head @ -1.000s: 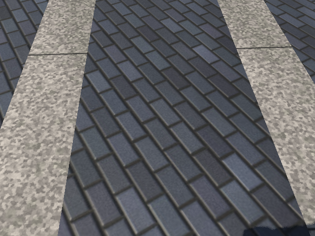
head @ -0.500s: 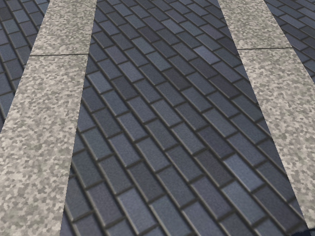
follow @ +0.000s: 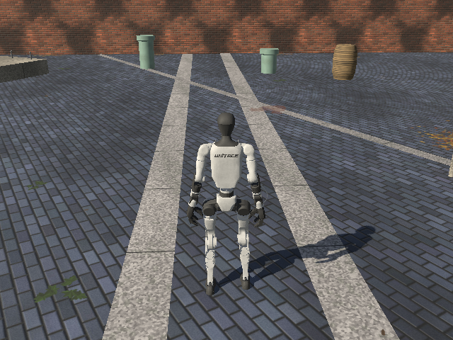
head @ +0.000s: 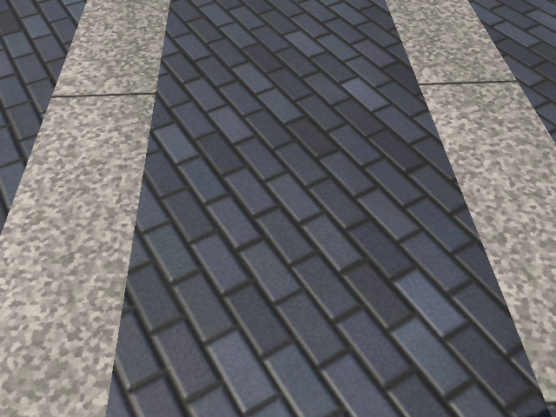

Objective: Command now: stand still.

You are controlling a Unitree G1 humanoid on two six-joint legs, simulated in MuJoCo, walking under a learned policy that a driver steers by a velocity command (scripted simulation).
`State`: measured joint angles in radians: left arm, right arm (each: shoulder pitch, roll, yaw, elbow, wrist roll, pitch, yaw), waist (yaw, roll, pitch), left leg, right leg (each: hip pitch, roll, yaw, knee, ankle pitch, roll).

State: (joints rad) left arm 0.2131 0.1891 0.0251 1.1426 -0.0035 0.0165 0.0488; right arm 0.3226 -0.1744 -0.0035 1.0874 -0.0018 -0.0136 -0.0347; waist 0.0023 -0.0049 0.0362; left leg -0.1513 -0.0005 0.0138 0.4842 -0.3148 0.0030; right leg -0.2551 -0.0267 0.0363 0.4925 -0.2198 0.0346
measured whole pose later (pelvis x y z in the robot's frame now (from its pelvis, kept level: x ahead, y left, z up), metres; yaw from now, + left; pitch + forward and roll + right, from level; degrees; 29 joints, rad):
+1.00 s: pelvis +0.33 +0.02 -0.01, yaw +0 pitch +1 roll +0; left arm 0.40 0.23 0.03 1.05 -0.03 -0.10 0.00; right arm 0.07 -0.24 -0.05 0.89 0.01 -0.10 0.04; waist 0.02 -0.01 0.05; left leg -0.44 -0.03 0.08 0.57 -0.15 0.07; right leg -0.24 -0.02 0.05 1.19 -0.42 -0.04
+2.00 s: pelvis +0.91 +0.00 -0.01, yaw +1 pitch +2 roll -2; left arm 0.41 0.25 0.07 1.03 -0.02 -0.07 0.01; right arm 0.01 -0.23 -0.05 0.86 0.02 -0.09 0.04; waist 0.07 0.02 0.01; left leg -0.52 0.05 0.03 0.50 -0.03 0.08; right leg 0.08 0.01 -0.06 0.29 -0.41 0.01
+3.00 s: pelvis +1.26 +0.02 +0.00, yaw +1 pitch +0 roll +0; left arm 0.15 0.21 0.04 1.01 0.01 -0.01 0.03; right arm 0.25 -0.21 -0.04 1.07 -0.01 -0.02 -0.04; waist 0.00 -0.02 0.01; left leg -0.22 0.03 0.00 0.52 -0.30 -0.02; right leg -0.31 0.00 -0.05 0.47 -0.16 -0.02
